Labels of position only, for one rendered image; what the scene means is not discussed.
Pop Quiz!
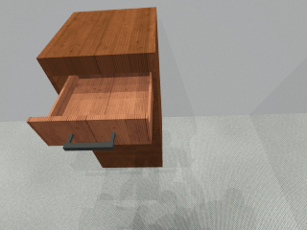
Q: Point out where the drawer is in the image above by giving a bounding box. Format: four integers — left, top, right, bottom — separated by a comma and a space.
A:
26, 72, 154, 147

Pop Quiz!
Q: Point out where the handle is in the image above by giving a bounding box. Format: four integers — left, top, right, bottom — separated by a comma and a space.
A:
62, 132, 116, 151

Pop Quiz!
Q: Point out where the cabinet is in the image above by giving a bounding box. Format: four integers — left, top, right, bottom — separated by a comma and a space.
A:
36, 7, 163, 168

